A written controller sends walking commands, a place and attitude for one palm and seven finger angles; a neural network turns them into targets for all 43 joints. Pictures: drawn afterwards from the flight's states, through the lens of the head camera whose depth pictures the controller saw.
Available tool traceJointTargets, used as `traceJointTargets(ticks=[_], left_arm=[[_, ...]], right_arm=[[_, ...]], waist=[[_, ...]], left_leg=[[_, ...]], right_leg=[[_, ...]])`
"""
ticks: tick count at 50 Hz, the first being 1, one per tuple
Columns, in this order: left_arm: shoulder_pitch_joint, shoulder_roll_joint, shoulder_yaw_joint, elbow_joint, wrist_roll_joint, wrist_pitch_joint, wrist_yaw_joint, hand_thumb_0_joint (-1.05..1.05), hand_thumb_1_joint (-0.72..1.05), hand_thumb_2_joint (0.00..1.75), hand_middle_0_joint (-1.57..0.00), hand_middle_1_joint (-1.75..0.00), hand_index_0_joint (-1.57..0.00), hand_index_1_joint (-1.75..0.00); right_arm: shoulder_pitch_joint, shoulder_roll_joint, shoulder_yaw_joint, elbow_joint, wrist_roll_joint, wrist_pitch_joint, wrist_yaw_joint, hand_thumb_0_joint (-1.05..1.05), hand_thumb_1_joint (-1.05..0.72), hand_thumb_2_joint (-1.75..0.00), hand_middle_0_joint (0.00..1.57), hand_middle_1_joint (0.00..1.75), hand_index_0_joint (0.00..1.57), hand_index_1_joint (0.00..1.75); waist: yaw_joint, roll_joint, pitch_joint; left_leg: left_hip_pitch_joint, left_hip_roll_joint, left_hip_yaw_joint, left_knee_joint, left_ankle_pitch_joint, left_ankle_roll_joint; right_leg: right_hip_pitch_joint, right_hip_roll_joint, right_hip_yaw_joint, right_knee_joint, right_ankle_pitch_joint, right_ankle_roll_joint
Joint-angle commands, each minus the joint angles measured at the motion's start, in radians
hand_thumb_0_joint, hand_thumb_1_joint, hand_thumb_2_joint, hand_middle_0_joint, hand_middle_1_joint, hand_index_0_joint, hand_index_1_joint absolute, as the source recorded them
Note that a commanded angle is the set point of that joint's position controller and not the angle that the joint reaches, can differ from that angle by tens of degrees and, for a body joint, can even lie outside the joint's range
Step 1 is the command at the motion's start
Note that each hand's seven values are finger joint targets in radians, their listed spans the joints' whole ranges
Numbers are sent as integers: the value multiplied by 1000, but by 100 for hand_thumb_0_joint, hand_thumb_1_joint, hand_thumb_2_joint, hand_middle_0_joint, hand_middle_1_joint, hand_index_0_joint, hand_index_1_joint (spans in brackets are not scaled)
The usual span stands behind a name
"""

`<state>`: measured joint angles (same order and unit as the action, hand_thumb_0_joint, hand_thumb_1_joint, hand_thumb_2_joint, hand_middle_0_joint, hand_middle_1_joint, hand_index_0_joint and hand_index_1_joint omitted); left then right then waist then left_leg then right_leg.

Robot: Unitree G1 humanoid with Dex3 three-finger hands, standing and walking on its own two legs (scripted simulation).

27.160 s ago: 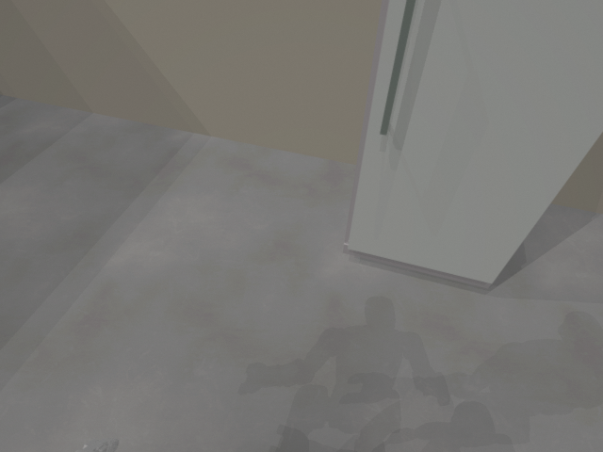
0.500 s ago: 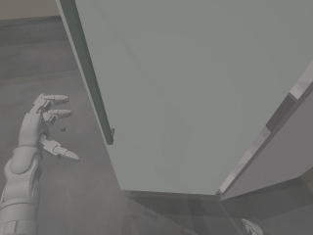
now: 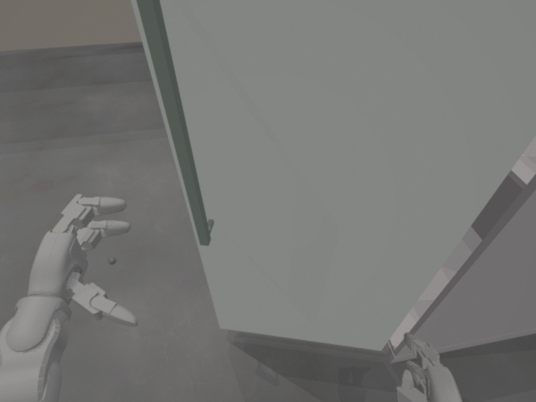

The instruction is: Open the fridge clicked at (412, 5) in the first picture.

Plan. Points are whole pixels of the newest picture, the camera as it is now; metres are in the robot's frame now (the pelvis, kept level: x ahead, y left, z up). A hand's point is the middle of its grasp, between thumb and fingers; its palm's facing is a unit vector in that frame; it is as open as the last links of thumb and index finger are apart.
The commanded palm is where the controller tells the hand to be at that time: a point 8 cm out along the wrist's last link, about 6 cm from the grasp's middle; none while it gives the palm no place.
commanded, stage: draw the hand back to the body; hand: left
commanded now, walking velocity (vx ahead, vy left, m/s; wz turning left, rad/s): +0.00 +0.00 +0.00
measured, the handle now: (188, 145) +0.45 +0.18 +0.16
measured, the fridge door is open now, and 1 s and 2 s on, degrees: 72 72 72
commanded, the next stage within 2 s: step back with the hand held close in 1.62 s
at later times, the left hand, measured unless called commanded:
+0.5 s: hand (90, 258) +0.24 +0.25 +0.14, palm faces +0.20 -0.98 -0.03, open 14.6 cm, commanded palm +0.20 +0.30 +0.15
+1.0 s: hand (54, 254) +0.23 +0.28 +0.16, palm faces +0.46 -0.82 -0.34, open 11.2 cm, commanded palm +0.18 +0.31 +0.18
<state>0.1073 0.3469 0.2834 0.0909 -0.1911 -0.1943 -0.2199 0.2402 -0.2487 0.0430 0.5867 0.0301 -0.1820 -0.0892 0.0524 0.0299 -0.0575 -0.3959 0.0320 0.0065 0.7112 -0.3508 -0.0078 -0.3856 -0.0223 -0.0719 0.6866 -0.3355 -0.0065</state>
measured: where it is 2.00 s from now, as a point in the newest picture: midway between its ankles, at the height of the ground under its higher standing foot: outside the picture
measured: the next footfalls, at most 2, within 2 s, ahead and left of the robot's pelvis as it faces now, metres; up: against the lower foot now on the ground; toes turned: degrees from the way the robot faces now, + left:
none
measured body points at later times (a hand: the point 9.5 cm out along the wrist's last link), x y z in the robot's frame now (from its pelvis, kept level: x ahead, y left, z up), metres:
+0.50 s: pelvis +0.01 +0.00 +0.01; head -0.02 -0.01 +0.46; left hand +0.22 +0.30 +0.14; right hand +0.19 -0.23 -0.05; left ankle +0.01 +0.12 -0.72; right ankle +0.01 -0.12 -0.72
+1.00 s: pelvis +0.02 +0.01 +0.02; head +0.00 +0.00 +0.47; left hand +0.20 +0.32 +0.18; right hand +0.20 -0.21 -0.06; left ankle +0.01 +0.12 -0.72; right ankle +0.01 -0.12 -0.72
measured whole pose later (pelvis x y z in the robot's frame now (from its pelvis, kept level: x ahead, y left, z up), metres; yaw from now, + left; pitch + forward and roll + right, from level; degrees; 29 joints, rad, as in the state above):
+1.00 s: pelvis +0.02 +0.01 +0.02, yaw -1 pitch -4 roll +0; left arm 0.35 0.33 0.31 -0.26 -0.07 -0.06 0.11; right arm 0.21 -0.22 0.04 0.68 -0.02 -0.16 -0.10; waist 0.08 0.04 0.02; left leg -0.10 0.01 0.03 0.43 -0.26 0.01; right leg -0.11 -0.03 -0.05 0.43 -0.25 0.01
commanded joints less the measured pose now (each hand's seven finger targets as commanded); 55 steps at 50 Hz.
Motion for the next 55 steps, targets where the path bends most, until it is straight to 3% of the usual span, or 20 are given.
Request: traceJointTargets(ticks=[1, 2, 3, 4, 5, 6, 8, 13, 21, 25, 27, 28, 29, 30, 32, 34, 42, 48, 52, 55], left_arm=[[-294, 238, 109, -203, -21, -63, 1, 0, -55, 20, -25, -115, -25, -115], [-311, 247, 113, -210, -20, -65, 1, 0, -55, 20, -25, -115, -25, -115], [-362, 130, 186, -129, -277, 12, -54, 0, -55, 20, -25, -115, -25, -115], [-421, 198, 192, -170, -282, 42, -85, 0, -55, 20, -25, -115, -25, -115], [-393, 244, 223, -163, -265, 73, -93, 0, -55, 20, -25, -115, -25, -115], [-355, 245, 193, -177, -214, 96, -89, 0, -55, 20, -25, -115, -25, -115], [-279, 197, 121, -226, -142, 114, -70, 0, -55, 20, -25, -115, -25, -115], [-141, 176, 171, -289, -184, 139, -63, 0, -55, 20, -25, -115, -25, -115], [-182, 186, 172, -393, -154, 198, -15, 0, -55, 20, -25, -115, -25, -115], [-169, 192, 181, -444, -158, 183, -25, 0, -44, 25, -25, -109, -25, -109], [-126, 198, 192, -437, -165, 189, -37, 0, -37, 29, -24, -104, -24, -104], [-141, 304, 200, -479, -10, 152, 119, 0, -33, 31, -24, -102, -24, -102], [-70, 194, 142, -424, 4, 147, 181, 0, -30, 32, -24, -100, -24, -100], [-22, 163, 107, -421, 30, 141, 219, 0, -26, 34, -24, -98, -24, -98], [12, 191, 127, -463, 59, 119, 269, 0, -19, 37, -24, -94, -24, -94], [11, 185, 116, -516, 82, 99, 296, 0, -12, 41, -24, -89, -24, -89], [40, 203, 135, -551, 120, 66, 343, 0, 17, 55, -22, -73, -22, -73], [129, 189, 147, -586, 122, 63, 340, 0, 39, 65, -22, -60, -22, -60], [173, 199, 173, -582, 120, 67, 335, 0, 54, 73, -21, -51, -21, -51], [174, 196, 177, -639, 121, 63, 334, 0, 65, 78, -21, -45, -21, -45]], right_arm=[[-77, -133, -52, -126, 7, -68, -20, 0, -90, -90, 20, 30, 20, 30], [-76, -135, -52, -124, 6, -71, -23, 0, -90, -90, 20, 30, 20, 30], [-119, -128, -36, -123, 39, -92, -43, 0, -90, -90, 20, 30, 20, 30], [-137, -131, -28, -118, 42, -110, -60, 0, -90, -90, 20, 30, 20, 30], [-125, -133, -28, -119, 38, -120, -71, 0, -90, -90, 20, 30, 20, 30], [-114, -129, -27, -121, 32, -127, -72, 0, -90, -90, 20, 30, 20, 30], [-99, -116, -26, -130, 25, -141, -54, 0, -90, -90, 20, 30, 20, 30], [-96, -124, -32, -138, 23, -148, -30, 0, -90, -90, 20, 30, 20, 30], [-103, -122, -31, -135, 25, -143, -42, 0, -90, -90, 20, 30, 20, 30], [-110, -116, -27, -128, 22, -152, -48, 0, -90, -90, 20, 30, 20, 30], [-112, -120, -26, -122, 22, -154, -49, 0, -90, -90, 20, 30, 20, 30], [-141, -114, -33, -106, -14, -143, -43, 0, -90, -90, 20, 30, 20, 30], [-132, -104, -31, -96, -20, -137, -37, 0, -90, -90, 20, 30, 20, 30], [-134, -100, -30, -93, -21, -123, -32, 0, -90, -90, 20, 30, 20, 30], [-140, -107, -38, -87, -28, -103, -29, 0, -90, -90, 20, 30, 20, 30], [-142, -98, -36, -90, -31, -90, -25, 0, -90, -90, 20, 30, 20, 30], [-161, -98, -44, -72, -41, -60, -28, 0, -90, -90, 20, 30, 20, 30], [-164, -90, -48, -78, -45, -41, -16, 0, -90, -90, 20, 30, 20, 30], [-170, -91, -55, -82, -45, -21, -10, 0, -90, -90, 20, 30, 20, 30], [-163, -83, -54, -88, -46, -16, -5, 0, -90, -90, 20, 30, 20, 30]], waist=[[-34, 7, -114], [-32, 14, -121], [-16, 6, -190], [-10, 11, -199], [5, 19, -202], [9, 35, -182], [8, 77, -139], [22, -16, -130], [7, 15, -74], [14, 56, -114], [19, 25, -106], [27, 28, 10], [7, 2, 36], [11, 2, 55], [20, -16, -4], [17, 48, -47], [20, 28, -23], [29, 33, -23], [33, -7, 9], [32, 54, -20]], left_leg=[[31, -42, -5, -111, 88, 31], [34, -41, -5, -109, 96, 33], [58, -50, -6, -124, 60, 22], [72, -45, -9, -130, 61, 24], [79, -43, -14, -142, 97, 27], [86, -41, -12, -154, 127, 31], [108, -37, -11, -168, 193, 36], [112, -34, -7, -179, 230, 29], [140, -36, -12, -212, 151, 32], [181, -38, -12, -213, 198, 31], [177, -35, -11, -211, 210, 33], [131, -44, 3, -233, 187, 37], [137, -40, 0, -249, 154, 33], [149, -33, -1, -261, 133, 35], [187, -31, 5, -277, 160, 42], [226, -31, 10, -291, 186, 39], [271, -27, 9, -340, 230, 40], [290, -25, 12, -350, 322, 33], [283, -21, 16, -355, 327, 33], [306, -22, 16, -349, 372, 28]], right_leg=[[26, 28, 48, -136, 68, -3], [34, 26, 50, -133, 76, -4], [140, 6, 85, -187, 45, -12], [167, -1, 92, -200, 37, -7], [173, 2, 87, -193, 80, -7], [154, 5, 69, -182, 121, -5], [132, 11, 42, -160, 209, -9], [162, 21, 24, -165, 259, -6], [125, 24, 27, -211, 131, -3], [161, 24, 25, -207, 195, -7], [175, 26, 23, -212, 216, -6], [148, 7, 65, -295, 169, 0], [144, 0, 47, -293, 124, 1], [144, -1, 44, -298, 97, 2], [193, 0, 43, -303, 124, 3], [227, -4, 43, -294, 158, 0], [268, 5, 33, -325, 194, -3], [313, 5, 27, -316, 283, -2], [311, 11, 26, -333, 284, -2], [326, 8, 27, -320, 322, -4]])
